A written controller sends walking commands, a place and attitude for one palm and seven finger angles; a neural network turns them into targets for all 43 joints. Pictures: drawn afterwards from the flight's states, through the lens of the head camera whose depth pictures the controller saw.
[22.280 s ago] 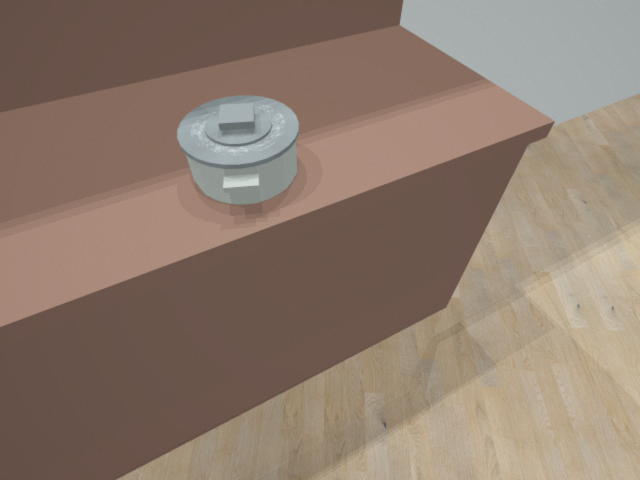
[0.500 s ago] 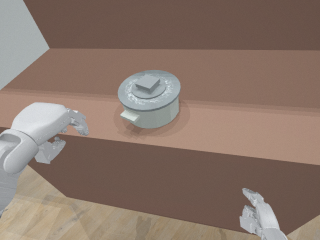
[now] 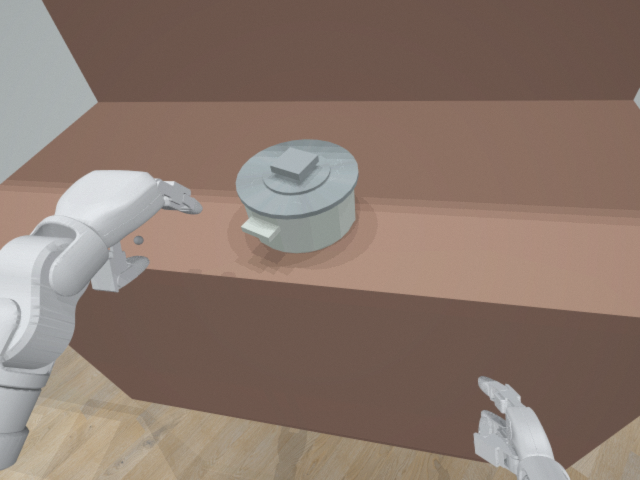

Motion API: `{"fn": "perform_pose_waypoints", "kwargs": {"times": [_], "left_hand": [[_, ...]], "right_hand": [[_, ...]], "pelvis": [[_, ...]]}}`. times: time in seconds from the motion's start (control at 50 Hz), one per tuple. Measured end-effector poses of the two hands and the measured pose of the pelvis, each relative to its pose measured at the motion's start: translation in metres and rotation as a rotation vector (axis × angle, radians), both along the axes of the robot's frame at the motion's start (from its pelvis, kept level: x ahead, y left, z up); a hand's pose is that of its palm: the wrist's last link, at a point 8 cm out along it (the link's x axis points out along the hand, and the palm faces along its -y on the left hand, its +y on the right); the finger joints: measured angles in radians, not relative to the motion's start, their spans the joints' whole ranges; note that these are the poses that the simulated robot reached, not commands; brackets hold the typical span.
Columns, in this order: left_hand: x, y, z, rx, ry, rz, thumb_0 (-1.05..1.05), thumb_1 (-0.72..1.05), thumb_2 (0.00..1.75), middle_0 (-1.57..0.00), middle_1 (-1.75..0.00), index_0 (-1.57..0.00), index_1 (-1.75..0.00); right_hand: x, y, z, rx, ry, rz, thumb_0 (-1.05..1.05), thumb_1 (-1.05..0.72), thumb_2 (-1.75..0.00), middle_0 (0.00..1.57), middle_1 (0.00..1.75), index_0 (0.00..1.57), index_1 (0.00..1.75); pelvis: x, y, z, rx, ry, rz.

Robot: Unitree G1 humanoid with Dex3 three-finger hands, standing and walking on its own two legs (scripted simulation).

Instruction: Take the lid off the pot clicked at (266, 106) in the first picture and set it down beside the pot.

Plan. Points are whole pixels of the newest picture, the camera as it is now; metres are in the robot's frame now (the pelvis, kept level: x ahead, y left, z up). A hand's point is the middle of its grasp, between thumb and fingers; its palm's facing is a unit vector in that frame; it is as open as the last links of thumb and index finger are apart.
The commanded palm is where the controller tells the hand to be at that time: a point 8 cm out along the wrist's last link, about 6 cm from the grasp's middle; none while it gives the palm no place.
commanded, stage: move the open hand above the knob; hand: left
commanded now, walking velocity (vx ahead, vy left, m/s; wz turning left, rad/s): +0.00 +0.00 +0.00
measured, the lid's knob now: (294, 163) +0.52 +0.10 +0.13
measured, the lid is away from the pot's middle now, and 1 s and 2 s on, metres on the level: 0.00 0.00 0.00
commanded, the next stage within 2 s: none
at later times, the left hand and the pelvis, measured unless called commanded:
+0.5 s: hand (168, 186) +0.37 +0.21 +0.21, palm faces -0.10 -0.03 -0.99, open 10.2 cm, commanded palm +0.34 +0.19 +0.27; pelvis +0.02 -0.01 +0.00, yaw +0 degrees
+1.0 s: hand (245, 165) +0.42 +0.13 +0.21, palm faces -0.11 +0.07 -0.99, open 10.1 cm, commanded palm +0.40 +0.15 +0.27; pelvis +0.03 -0.01 +0.00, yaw +0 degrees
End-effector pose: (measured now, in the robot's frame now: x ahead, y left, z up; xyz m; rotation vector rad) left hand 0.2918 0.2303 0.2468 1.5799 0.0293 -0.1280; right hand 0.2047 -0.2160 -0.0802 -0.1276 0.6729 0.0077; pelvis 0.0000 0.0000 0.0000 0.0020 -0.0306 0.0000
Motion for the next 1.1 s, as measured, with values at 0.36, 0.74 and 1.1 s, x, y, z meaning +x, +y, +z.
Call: {"fn": "perform_pose_waypoints", "kwargs": {"times": [0.36,0.74,1.1], "left_hand": [[0.044,-0.031,0.002,0.040,0.046,-0.028,0.00,-0.38,1.62,-0.86,-0.08,-0.86,-0.09],[0.090,-0.051,0.029,-0.006,-0.024,-0.016,0.00,-0.38,1.62,-0.86,-0.09,-0.87,-0.09],[0.138,-0.076,0.036,-0.069,-0.026,0.041,0.00,-0.38,1.62,-0.86,-0.08,-0.86,-0.09]], "right_hand": [[0.009,-0.024,-0.004,-0.019,0.028,-0.025,0.01,-0.90,-0.90,0.20,0.30,0.20,0.30],[0.013,-0.020,-0.009,0.012,0.071,-0.036,0.01,-0.90,-0.90,0.20,0.30,0.20,0.30],[-0.003,-0.023,-0.020,0.045,0.139,-0.074,0.01,-0.90,-0.90,0.20,0.30,0.20,0.30]], "pelvis": [[0.012,-0.013,0.000,0.004,0.011,0.002],[0.022,-0.013,0.000,0.010,0.025,0.002],[0.029,-0.013,0.001,0.016,0.053,-0.013]]}}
